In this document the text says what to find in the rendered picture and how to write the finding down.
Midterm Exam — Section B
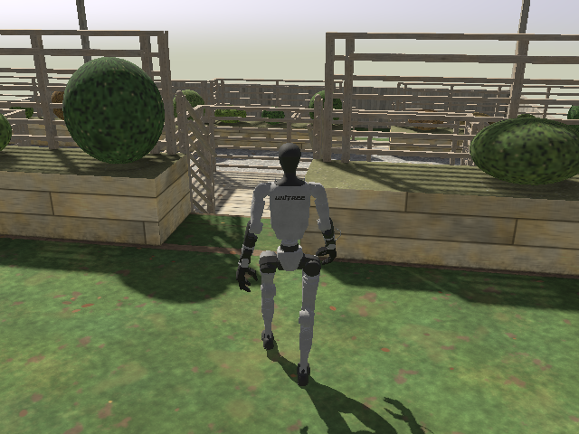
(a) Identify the left robot hand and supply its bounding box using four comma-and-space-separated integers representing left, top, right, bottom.
236, 266, 258, 292

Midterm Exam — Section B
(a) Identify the left robot forearm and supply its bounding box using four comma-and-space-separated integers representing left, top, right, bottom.
238, 220, 258, 268

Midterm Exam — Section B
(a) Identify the right robot hand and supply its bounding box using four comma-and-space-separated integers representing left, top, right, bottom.
316, 245, 337, 265

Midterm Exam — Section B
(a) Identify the right robot forearm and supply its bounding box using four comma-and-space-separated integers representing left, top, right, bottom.
322, 217, 336, 250

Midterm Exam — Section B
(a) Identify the robot right thigh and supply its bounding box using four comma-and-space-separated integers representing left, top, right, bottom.
299, 253, 321, 327

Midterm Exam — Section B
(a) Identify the left robot foot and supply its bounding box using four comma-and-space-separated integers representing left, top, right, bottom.
261, 330, 274, 350

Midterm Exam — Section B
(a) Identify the left robot upper arm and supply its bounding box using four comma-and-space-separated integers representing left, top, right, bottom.
249, 182, 271, 234

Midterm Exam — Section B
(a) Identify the right robot upper arm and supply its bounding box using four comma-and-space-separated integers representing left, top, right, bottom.
308, 182, 331, 231

